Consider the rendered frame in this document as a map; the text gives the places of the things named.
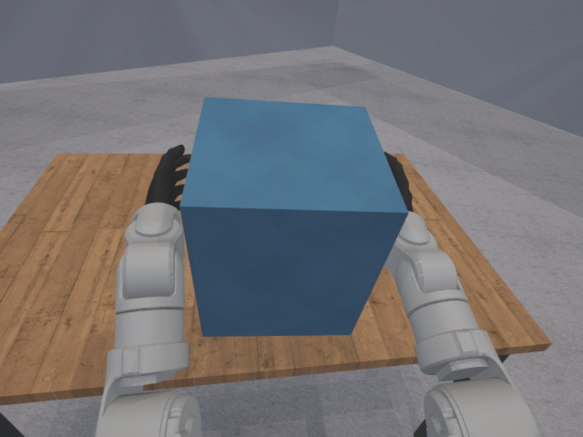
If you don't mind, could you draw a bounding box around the right robot hand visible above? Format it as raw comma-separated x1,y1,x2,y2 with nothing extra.
384,152,414,212

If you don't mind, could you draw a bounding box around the robot left upper arm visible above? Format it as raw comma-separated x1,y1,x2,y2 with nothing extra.
97,389,202,437

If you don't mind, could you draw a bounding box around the carton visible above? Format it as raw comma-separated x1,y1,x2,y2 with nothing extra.
179,97,409,337

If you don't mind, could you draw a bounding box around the left robot hand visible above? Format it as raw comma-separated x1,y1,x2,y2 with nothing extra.
145,145,191,210

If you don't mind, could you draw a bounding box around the robot right upper arm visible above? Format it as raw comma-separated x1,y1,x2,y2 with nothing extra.
424,377,537,437

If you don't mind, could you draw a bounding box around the right robot forearm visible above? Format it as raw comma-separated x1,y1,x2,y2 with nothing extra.
384,211,539,437

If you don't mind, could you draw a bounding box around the left robot forearm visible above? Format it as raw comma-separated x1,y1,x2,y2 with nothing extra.
95,202,189,437

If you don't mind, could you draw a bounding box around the table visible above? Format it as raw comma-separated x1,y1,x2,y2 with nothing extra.
0,154,552,437

